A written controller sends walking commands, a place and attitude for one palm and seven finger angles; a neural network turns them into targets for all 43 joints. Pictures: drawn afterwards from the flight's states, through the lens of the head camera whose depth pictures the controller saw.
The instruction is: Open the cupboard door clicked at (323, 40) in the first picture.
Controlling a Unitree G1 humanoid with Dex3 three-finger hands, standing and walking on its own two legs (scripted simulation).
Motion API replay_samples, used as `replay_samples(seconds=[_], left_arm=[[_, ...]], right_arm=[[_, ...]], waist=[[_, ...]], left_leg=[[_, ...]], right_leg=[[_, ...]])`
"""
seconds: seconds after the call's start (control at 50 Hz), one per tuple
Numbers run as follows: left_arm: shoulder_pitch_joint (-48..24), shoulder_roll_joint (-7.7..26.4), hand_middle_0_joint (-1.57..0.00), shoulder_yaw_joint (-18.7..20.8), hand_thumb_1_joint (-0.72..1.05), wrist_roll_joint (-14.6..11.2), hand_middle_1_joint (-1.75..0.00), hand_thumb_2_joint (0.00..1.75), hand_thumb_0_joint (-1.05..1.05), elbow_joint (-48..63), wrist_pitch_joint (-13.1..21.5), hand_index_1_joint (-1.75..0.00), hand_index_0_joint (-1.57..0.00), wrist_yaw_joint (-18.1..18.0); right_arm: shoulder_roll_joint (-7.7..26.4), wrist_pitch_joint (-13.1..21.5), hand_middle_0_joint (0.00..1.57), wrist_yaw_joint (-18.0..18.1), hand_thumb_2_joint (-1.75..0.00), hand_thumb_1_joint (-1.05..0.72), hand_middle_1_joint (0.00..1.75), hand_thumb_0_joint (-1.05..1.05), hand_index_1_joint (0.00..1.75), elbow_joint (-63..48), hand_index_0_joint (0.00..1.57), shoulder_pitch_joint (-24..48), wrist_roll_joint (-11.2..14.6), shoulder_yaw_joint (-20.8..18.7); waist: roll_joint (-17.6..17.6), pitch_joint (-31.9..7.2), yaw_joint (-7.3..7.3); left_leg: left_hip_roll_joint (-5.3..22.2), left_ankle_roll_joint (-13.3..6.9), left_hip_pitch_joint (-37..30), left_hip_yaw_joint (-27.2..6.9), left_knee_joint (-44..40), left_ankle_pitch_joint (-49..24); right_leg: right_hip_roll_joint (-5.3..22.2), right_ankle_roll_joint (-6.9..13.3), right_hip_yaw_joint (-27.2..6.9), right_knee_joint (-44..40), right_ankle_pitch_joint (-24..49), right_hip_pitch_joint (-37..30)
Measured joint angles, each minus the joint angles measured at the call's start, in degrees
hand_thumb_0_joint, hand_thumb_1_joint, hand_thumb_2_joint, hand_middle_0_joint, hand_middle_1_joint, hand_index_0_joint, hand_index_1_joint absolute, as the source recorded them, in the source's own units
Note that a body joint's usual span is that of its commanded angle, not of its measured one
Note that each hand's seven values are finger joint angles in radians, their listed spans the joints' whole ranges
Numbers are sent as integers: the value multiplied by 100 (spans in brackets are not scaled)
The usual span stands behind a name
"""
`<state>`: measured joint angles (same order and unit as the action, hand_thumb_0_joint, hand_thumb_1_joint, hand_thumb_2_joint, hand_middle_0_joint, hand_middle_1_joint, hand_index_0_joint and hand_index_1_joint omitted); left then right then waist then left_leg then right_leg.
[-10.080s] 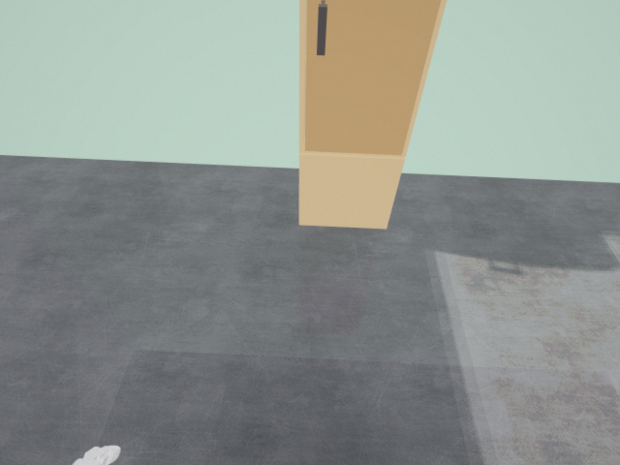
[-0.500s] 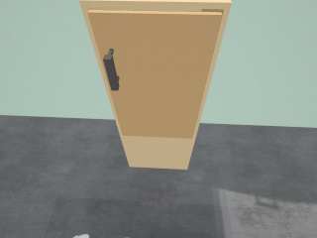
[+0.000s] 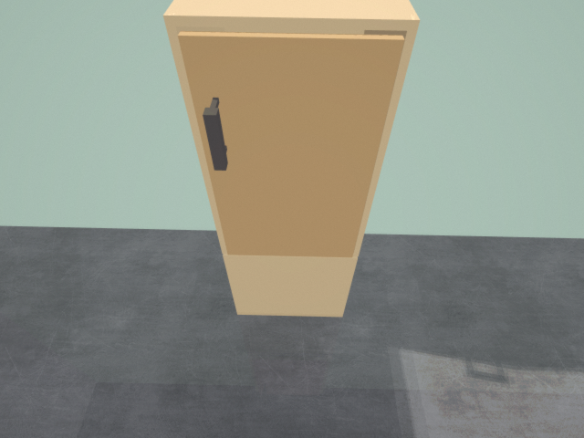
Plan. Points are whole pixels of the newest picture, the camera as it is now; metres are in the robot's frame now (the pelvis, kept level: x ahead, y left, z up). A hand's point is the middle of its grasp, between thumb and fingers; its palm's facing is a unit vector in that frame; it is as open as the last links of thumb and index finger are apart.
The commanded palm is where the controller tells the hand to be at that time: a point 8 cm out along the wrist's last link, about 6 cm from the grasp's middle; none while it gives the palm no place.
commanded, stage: look again from close up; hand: left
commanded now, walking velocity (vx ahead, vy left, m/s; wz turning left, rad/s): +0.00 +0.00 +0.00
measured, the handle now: (218, 134) +0.60 +0.18 +0.08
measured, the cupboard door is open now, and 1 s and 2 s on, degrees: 0 0 0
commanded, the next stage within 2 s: shuffle to correct the standing spot in 0.46 s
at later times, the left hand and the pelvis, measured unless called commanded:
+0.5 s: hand out of the picture +0.02 +0.19 -0.17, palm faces +0.00 -0.97 -0.23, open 7.4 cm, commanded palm none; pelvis +0.00 +0.00 +0.00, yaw -1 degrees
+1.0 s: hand out of the picture +0.04 +0.15 -0.19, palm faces +0.05 -0.98 -0.18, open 7.4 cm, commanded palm none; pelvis +0.06 -0.02 -0.01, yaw +0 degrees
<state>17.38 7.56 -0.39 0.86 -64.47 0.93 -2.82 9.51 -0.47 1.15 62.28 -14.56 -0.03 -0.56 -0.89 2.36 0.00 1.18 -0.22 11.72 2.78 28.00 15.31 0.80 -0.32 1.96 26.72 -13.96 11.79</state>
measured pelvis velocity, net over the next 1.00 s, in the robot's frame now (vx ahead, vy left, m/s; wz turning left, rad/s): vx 0.06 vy -0.02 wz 0.01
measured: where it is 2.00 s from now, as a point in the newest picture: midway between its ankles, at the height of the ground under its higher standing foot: outside the picture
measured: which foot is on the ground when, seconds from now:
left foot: down 0.00-1.00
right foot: down 0.00-1.00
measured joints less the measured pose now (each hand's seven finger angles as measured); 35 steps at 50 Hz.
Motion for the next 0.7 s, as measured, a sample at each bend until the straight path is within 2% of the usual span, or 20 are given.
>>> replay_samples(seconds=[0.1,0.26,0.58,0.7], left_arm=[[22,-9,-20,-44,91,6,-30,90,1,175,19,-30,-20,59],[-90,122,-20,-14,91,9,-30,90,1,281,1,-30,-20,88],[-283,248,-20,34,91,2,-30,90,1,224,17,-30,-20,118],[-208,237,-20,66,91,36,-30,90,1,209,-33,-30,-20,155]], right_arm=[[-3,76,20,-31,-90,-92,30,0,30,-236,20,-254,-51,40],[-75,78,20,-27,-90,-92,30,1,30,-162,20,-350,-67,113],[26,162,20,4,-90,-91,30,0,30,51,20,-102,-53,101],[35,106,20,-2,-90,-91,30,0,30,36,20,-82,-102,73]], waist=[[-16,-33,-35],[-6,-117,-27],[82,4,-7],[139,-76,5]], left_leg=[[-53,-61,158,-15,277,118],[-138,-94,42,64,90,24],[-89,-34,-74,96,-111,-12],[-49,-2,-44,77,95,188]], right_leg=[[62,-16,9,318,-146,166],[141,-47,-73,340,-141,166],[84,-3,-102,211,-132,104],[52,42,-84,412,-336,130]])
